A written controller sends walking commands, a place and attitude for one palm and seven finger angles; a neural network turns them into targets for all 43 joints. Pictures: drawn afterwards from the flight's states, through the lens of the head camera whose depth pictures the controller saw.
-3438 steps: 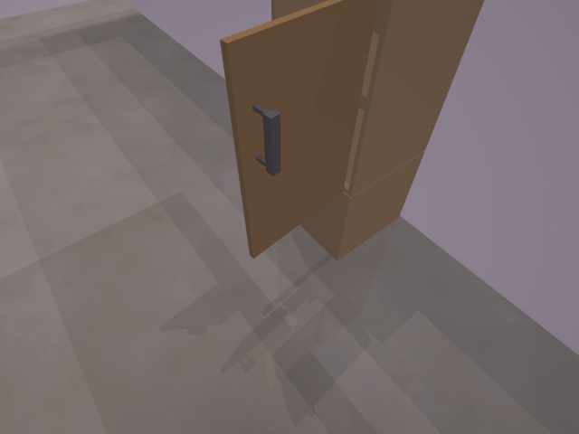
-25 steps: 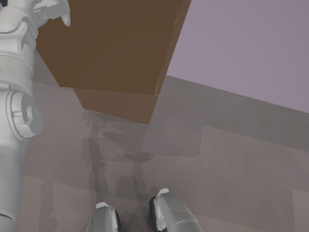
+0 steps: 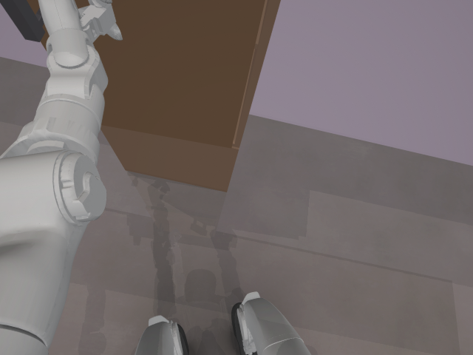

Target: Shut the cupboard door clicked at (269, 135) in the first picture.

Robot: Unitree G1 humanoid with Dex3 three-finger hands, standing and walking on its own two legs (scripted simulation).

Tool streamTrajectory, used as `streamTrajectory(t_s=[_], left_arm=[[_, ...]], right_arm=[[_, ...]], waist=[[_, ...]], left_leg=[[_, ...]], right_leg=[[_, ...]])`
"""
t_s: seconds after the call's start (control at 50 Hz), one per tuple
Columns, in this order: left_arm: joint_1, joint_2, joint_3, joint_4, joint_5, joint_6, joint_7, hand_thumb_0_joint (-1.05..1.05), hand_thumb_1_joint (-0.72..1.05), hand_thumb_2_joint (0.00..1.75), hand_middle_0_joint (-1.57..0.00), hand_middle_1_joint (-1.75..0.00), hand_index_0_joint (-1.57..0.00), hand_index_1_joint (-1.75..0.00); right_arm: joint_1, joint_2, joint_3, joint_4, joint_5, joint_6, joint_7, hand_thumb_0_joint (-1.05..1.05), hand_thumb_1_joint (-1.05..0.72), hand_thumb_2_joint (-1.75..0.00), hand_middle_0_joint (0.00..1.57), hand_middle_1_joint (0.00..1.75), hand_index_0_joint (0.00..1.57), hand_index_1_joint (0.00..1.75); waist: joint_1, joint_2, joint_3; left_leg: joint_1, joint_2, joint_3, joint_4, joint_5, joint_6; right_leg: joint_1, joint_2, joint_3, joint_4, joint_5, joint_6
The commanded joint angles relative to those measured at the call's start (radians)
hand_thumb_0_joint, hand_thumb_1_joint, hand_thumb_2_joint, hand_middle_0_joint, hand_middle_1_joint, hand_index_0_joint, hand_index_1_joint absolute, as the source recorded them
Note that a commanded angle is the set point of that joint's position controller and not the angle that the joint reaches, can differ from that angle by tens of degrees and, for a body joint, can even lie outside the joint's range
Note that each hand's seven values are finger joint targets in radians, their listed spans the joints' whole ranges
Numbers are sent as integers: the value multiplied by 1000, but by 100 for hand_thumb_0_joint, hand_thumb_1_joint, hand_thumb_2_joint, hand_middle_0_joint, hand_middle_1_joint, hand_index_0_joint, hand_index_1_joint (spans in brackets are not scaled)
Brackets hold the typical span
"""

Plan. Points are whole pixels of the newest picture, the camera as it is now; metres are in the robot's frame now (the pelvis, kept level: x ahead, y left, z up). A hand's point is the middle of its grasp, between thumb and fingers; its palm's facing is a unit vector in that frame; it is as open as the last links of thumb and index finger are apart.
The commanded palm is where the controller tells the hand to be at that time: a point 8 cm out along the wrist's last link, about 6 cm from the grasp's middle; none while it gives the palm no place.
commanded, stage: pull the fist back off the door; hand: left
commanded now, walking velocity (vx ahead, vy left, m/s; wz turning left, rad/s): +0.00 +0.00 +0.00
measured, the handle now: out of the picture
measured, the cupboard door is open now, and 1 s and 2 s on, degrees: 3 3 3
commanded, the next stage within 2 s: draw the hand back to the body in 0.54 s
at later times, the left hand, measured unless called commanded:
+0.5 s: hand (114, 59) +0.52 +0.07 +0.13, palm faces +0.13 -0.99 -0.01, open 3.1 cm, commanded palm +0.49 +0.11 +0.13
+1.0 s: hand (70, 100) +0.44 +0.11 +0.15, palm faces +0.17 -0.99 -0.01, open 3.1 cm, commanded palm +0.39 +0.16 +0.16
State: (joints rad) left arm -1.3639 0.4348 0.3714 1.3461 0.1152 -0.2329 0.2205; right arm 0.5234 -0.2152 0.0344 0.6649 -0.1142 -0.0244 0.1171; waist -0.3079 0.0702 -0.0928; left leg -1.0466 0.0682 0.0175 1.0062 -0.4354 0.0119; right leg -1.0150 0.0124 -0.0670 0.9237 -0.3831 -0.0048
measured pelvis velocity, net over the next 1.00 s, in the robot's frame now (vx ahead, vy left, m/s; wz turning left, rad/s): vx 0.01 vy -0.02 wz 0.00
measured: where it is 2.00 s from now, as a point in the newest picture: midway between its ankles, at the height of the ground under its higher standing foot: outside the picture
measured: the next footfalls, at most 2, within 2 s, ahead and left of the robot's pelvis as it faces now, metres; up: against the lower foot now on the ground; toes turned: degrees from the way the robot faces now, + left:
none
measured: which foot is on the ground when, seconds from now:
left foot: down 0.00-1.00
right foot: down 0.00-1.00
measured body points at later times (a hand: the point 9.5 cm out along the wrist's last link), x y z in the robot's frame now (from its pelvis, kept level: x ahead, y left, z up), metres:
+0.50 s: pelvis +0.02 -0.01 +0.03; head +0.12 -0.01 +0.47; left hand +0.51 +0.12 +0.13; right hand +0.04 -0.28 -0.09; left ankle +0.01 +0.11 -0.67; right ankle +0.02 -0.12 -0.67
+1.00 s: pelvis +0.01 -0.02 +0.05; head +0.05 -0.04 +0.49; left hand +0.43 +0.16 +0.16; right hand +0.04 -0.27 -0.09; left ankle +0.01 +0.11 -0.67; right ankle +0.02 -0.12 -0.67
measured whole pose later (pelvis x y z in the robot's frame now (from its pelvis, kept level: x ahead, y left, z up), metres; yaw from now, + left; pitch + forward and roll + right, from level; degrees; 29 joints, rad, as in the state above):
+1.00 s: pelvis +0.01 -0.02 +0.05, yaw +0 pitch +9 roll +0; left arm -0.57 0.16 0.22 0.75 -0.09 -0.32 0.12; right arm 0.42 -0.24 -0.02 0.66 0.00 0.01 0.02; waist -0.09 0.05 -0.08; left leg -0.52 0.06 0.06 0.71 -0.35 -0.01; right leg -0.54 0.01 -0.03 0.71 -0.34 -0.02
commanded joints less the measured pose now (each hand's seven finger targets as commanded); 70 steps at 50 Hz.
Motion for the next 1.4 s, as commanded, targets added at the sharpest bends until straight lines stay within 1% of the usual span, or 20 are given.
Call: streamTrajectory(t_s=[0.0, 0.1, 0.12, 0.16, 0.22, 0.36, 0.46, 0.5, 0.52, 0.64, 0.72, 0.76, 0.84, 0.94, 1.02, 1.14, 1.16, 1.2, 1.28, 1.38], left_arm=[[-476, 138, 1, -282, -43, -117, -6, 0, 90, 90, -130, -150, -130, -150], [-288, 37, -36, -240, -50, -176, 14, 0, 90, 90, -130, -150, -130, -150], [-264, 59, -13, -244, -52, -181, 13, 0, 90, 90, -130, -150, -130, -150], [-202, -9, -58, -265, -57, -184, 5, 0, 90, 90, -130, -150, -130, -150], [-159, -17, -54, -332, -77, -204, 0, 0, 90, 90, -130, -150, -130, -150], [-127, -121, -134, -490, -102, -255, -3, 0, 90, 90, -130, -150, -130, -150], [-83, -167, -178, -479, -111, -238, -5, 0, 90, 90, -130, -150, -130, -150], [-120, -145, -171, -421, -106, -224, 0, 0, 90, 90, -130, -150, -130, -150], [-159, -150, -178, -427, -108, -226, 4, 0, 90, 90, -130, -150, -130, -150], [-147, -159, -173, -336, -110, -243, 10, 0, 90, 90, -130, -150, -130, -150], [69, -43, -53, -402, -118, -239, -11, 0, 90, 90, -130, -150, -130, -150], [174, -79, -85, -503, -126, -232, -36, 0, 90, 90, -130, -150, -130, -150], [248, -77, -93, -674, -175, -192, -70, 0, 90, 90, -130, -150, -130, -150], [360, -106, -150, -922, -217, -157, -119, 0, 90, 90, -130, -150, -130, -150], [487, -136, -192, -949, -243, -85, -163, 0, 90, 90, -130, -150, -130, -150], [680, -121, -181, -1129, -288, 6, -213, 0, 90, 90, -116, -135, -116, -135], [743, -66, -251, -1212, -202, 0, -185, 0, 90, 90, -113, -132, -113, -132], [837, -90, -265, -1260, -196, 19, -166, 0, 90, 90, -108, -126, -108, -126], [920, -28, -213, -1377, -179, 47, -147, 0, 90, 90, -97, -114, -97, -114], [1058, -28, -200, -1535, -170, 72, -138, 0, 90, 90, -83, -99, -83, -99]], right_arm=[[244, -217, -90, -24, 11, -2, -24, 0, -90, -90, 20, 30, 20, 30], [228, -212, -107, -12, 15, -5, -15, 0, -90, -90, 20, 30, 20, 30], [229, -215, -108, -11, 16, -2, -19, 0, -90, -90, 20, 30, 20, 30], [204, -204, -111, -24, 23, 3, -17, 0, -90, -90, 20, 30, 20, 30], [185, -200, -119, -31, 31, 13, -25, 0, -90, -90, 20, 30, 20, 30], [104, -182, -129, -36, 46, 12, -38, 0, -90, -90, 20, 30, 20, 30], [45, -174, -125, -35, 61, 14, -51, 0, -90, -90, 20, 30, 20, 30], [32, -175, -120, -26, 63, 18, -61, 0, -90, -90, 20, 30, 20, 30], [32, -174, -116, -23, 63, 16, -66, 0, -90, -90, 20, 30, 20, 30], [1, -172, -103, -25, 60, -5, -71, 0, -90, -90, 20, 30, 20, 30], [-7, -175, -103, -81, 65, 7, -72, 0, -90, -90, 20, 30, 20, 30], [-30, -163, -102, -116, 77, 12, -73, 0, -90, -90, 20, 30, 20, 30], [-74, -167, -104, -140, 105, 13, -92, 0, -90, -90, 20, 30, 20, 30], [-142, -152, -101, -144, 127, -21, -118, 0, -90, -90, 20, 30, 20, 30], [-197, -151, -89, -144, 143, -46, -137, 0, -90, -90, 20, 30, 20, 30], [-309, -141, -66, -183, 164, -77, -156, 0, -90, -90, 20, 30, 20, 30], [-329, -125, -70, -189, 163, -57, -167, 0, -90, -90, 20, 30, 20, 30], [-369, -124, -59, -202, 162, -41, -180, 0, -90, -90, 20, 30, 20, 30], [-415, -117, -42, -212, 156, -27, -199, 0, -90, -90, 20, 30, 20, 30], [-436, -105, -27, -217, 144, -37, -200, 0, -90, -90, 20, 30, 20, 30]], waist=[[17, 94, -605], [38, -3, -486], [55, -1, -493], [75, 20, -488], [95, 6, -492], [113, 21, -529], [112, -31, -454], [96, -87, -399], [90, -58, -386], [92, -73, -414], [197, -70, -509], [226, -68, -512], [225, -154, -416], [249, -63, -387], [257, -81, -233], [307, -70, -188], [289, -93, -179], [297, -92, -115], [311, -102, -79], [323, -4, -64]], left_leg=[[505, -45, -55, -128, 435, 6], [476, -53, -28, -162, 412, 9], [483, -56, -24, -169, 425, 9], [505, -62, -13, -178, 451, 5], [530, -67, -2, -188, 482, 6], [625, -68, 0, -188, 518, 2], [604, -70, 5, -209, 440, 5], [550, -73, 3, -218, 360, 9], [561, -75, 1, -223, 352, 9], [538, -79, -11, -215, 306, 7], [549, -85, 13, -247, 369, 7], [565, -82, 28, -266, 397, 7], [574, -76, 40, -323, 319, 17], [683, -73, 46, -369, 324, 20], [693, -73, 37, -421, 233, 21], [754, -75, 32, -478, 228, 19], [803, -75, 37, -526, 240, 21], [828, -70, 30, -563, 234, 21], [891, -69, 27, -614, 257, 25], [967, -66, 15, -660, 335, 13]], right_leg=[[359, 44, 13, -141, 395, -3], [398, 44, 17, -171, 413, -2], [427, 41, 20, -171, 434, -5], [438, 39, 19, -173, 466, -7], [493, 36, 26, -175, 524, -8], [500, 30, 29, -165, 550, -4], [501, 25, 31, -183, 510, 0], [499, 22, 39, -198, 462, 4], [485, 20, 40, -200, 445, 2], [455, 13, 43, -188, 385, 2], [614, 14, 49, -182, 470, -8], [664, 16, 49, -194, 518, -9], [710, 19, 53, -264, 471, 2], [742, 18, 53, -312, 448, -2], [703, 15, 47, -375, 302, -1], [751, 2, 43, -415, 261, -5], [785, -14, 69, -456, 248, -1], [799, -16, 60, -492, 222, -2], [844, -13, 52, -546, 232, -1], [903, -8, 32, -570, 300, -11]])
